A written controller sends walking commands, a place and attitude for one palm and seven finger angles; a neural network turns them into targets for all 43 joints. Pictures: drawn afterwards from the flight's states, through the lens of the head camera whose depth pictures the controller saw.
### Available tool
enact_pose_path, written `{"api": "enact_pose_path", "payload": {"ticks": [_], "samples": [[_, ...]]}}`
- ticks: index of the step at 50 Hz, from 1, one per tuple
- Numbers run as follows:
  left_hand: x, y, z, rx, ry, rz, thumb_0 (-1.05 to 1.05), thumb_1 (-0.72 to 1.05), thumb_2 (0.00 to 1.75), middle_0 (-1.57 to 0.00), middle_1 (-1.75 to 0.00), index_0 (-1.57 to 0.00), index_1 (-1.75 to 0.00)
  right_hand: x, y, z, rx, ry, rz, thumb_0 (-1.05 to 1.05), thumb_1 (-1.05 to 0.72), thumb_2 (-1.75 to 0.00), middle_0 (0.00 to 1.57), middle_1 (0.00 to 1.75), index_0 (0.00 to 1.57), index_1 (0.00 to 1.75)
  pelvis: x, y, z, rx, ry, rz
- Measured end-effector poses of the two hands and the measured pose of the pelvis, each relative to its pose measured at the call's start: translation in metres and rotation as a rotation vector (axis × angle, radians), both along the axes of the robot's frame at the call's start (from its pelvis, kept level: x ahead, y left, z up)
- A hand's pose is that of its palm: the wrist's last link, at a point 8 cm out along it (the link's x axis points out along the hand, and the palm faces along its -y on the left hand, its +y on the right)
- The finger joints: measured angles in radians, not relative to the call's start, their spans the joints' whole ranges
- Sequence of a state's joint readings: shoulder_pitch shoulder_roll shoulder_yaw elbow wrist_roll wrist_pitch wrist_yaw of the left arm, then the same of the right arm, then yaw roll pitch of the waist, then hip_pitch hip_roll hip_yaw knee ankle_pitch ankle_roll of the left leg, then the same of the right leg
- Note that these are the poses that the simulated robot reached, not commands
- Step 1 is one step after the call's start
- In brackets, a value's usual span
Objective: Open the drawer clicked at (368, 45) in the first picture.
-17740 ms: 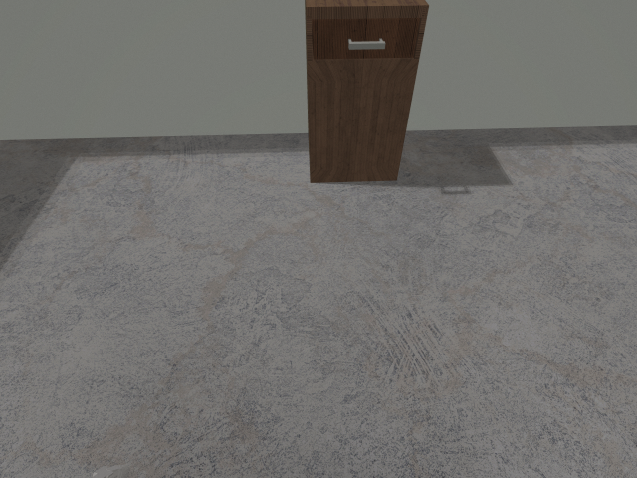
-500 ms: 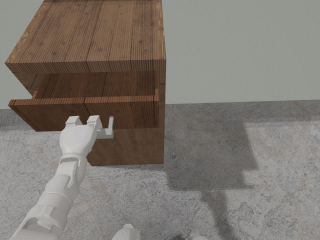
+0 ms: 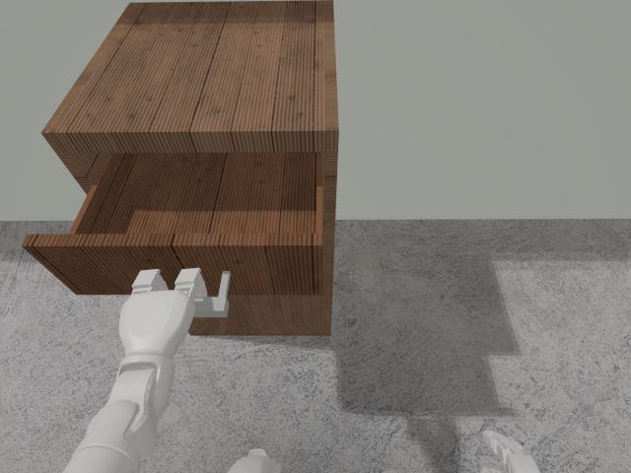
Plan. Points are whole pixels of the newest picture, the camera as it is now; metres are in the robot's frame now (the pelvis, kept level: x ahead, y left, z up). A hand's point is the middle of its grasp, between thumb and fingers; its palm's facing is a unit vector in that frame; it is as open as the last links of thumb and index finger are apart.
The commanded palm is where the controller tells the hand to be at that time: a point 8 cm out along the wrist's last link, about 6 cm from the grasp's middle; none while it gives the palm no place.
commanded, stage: pull the drawer open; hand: left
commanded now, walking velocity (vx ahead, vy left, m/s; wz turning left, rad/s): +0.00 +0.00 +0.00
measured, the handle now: (181, 293) +0.36 +0.21 -0.01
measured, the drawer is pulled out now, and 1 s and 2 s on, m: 0.18 0.30 0.30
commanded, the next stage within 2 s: open the thumb to release the handle in 1.30 s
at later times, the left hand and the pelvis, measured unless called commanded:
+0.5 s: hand (163, 379) +0.25 +0.21 -0.04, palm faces -0.02 -0.07 -1.00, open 5.5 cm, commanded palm +0.22 +0.21 +0.01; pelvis +0.00 -0.01 -0.01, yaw +0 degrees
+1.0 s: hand (152, 427) +0.19 +0.21 -0.04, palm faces -0.03 -0.08 -1.00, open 5.5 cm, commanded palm +0.16 +0.21 +0.01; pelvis -0.01 -0.01 -0.02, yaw +1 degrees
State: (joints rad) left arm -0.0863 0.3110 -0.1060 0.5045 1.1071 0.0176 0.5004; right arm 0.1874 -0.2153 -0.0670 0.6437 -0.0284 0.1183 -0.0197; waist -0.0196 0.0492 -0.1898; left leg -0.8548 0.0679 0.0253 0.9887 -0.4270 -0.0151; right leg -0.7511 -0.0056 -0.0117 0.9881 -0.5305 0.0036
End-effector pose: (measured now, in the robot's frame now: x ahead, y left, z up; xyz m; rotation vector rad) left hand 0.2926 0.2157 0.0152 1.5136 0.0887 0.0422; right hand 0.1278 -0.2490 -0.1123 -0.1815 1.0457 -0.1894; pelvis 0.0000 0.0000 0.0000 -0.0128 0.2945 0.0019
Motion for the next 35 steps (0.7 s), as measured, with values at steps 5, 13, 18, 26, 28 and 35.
{"api": "enact_pose_path", "payload": {"ticks": [5,13,18,26,28,35], "samples": [[-0.012,0.0,0.0,-0.004,0.001,0.003,0.03,0.75,0.85,-0.32,-1.35,-0.41,-1.35,0.008,0.001,0.001,0.005,-0.022,0.017,0.01,-0.91,-0.9,0.2,0.3,0.2,0.3,0.0,-0.002,0.0,0.002,-0.006,0.001],[-0.031,-0.001,0.0,-0.008,0.0,0.01,0.03,0.75,0.85,-0.32,-1.35,-0.41,-1.35,0.015,0.002,0.001,0.011,-0.042,0.034,0.01,-0.91,-0.9,0.2,0.3,0.2,0.3,0.0,-0.004,-0.002,0.004,-0.013,0.001],[-0.045,-0.001,0.001,-0.012,0.0,0.015,0.03,0.75,0.84,-0.32,-1.35,-0.41,-1.35,0.018,0.002,0.001,0.013,-0.056,0.044,0.01,-0.91,-0.9,0.2,0.3,0.2,0.3,0.0,-0.006,-0.003,0.006,-0.018,0.0],[-0.069,-0.002,0.001,-0.015,-0.003,0.022,0.03,0.74,0.85,-0.32,-1.35,-0.41,-1.35,0.027,0.002,0.001,0.017,-0.082,0.069,0.01,-0.91,-0.9,0.2,0.3,0.2,0.3,-0.002,-0.007,-0.006,0.008,-0.024,0.002],[-0.075,-0.002,0.001,-0.017,-0.006,0.024,0.03,0.74,0.85,-0.32,-1.35,-0.41,-1.35,0.029,0.003,0.001,0.018,-0.09,0.077,0.01,-0.91,-0.9,0.2,0.3,0.2,0.3,-0.003,-0.008,-0.007,0.008,-0.024,0.002],[-0.094,-0.003,0.001,-0.017,-0.009,0.035,0.03,0.74,0.85,-0.32,-1.35,-0.41,-1.35,0.038,0.007,0.0,0.025,-0.119,0.108,0.01,-0.91,-0.9,0.2,0.3,0.2,0.3,-0.006,-0.009,-0.011,0.008,-0.03,0.008]]}}
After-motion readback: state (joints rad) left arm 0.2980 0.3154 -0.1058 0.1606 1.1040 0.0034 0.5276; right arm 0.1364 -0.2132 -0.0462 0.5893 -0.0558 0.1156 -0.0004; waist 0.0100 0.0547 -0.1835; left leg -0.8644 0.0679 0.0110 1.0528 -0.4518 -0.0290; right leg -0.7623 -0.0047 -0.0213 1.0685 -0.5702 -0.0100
